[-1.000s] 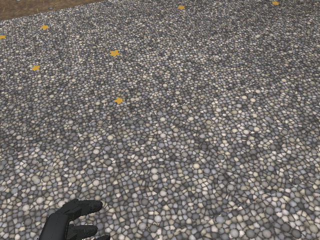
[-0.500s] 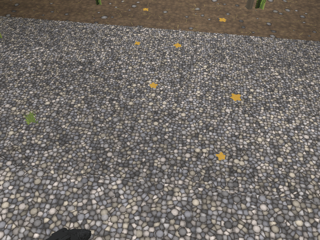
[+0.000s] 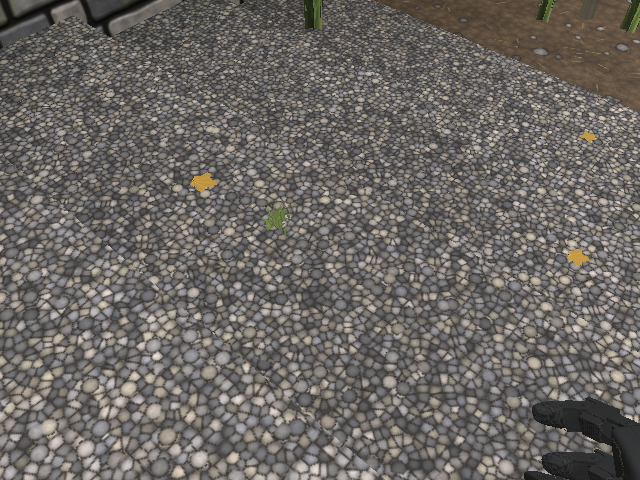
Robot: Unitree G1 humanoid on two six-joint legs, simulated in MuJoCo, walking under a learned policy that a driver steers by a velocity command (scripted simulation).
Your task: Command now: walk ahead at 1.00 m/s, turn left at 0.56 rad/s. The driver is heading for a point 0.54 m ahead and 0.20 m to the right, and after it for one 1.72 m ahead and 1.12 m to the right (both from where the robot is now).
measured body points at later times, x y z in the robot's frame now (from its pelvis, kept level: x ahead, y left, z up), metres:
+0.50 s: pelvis +0.44 +0.01 -0.03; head +0.47 +0.01 +0.42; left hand +0.62 +0.26 -0.14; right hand +0.38 -0.25 -0.17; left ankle +0.23 +0.06 -0.71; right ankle +0.62 -0.09 -0.73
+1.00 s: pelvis +0.91 -0.05 -0.19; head +0.92 -0.04 +0.26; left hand +1.10 +0.18 -0.32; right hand +0.95 -0.35 -0.27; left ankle +1.09 +0.02 -0.89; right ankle +0.68 -0.05 -0.78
